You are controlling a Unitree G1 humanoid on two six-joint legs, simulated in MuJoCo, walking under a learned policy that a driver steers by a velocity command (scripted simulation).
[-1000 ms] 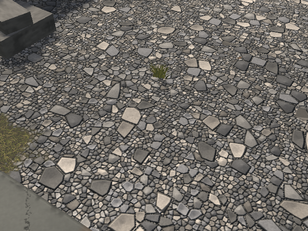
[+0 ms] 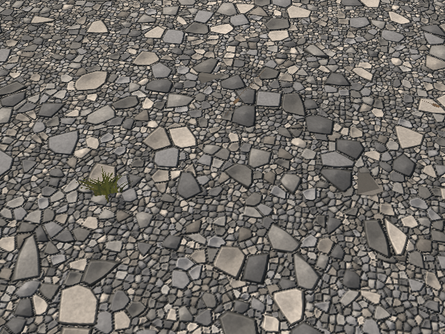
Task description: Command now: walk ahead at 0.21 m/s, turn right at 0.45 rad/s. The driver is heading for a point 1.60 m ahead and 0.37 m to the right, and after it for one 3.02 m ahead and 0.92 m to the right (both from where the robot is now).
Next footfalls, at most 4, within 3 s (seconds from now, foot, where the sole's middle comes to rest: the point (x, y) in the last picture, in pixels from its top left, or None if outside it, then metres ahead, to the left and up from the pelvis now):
0.38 right None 0.08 -0.13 -0.77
0.84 left None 0.14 0.07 -0.77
2.14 right None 0.14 -0.16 -0.77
2.60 left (287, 312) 0.52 -0.15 -0.77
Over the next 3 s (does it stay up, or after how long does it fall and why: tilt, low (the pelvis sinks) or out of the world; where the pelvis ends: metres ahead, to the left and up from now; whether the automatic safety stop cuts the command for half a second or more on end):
stays up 0.54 -0.21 0.01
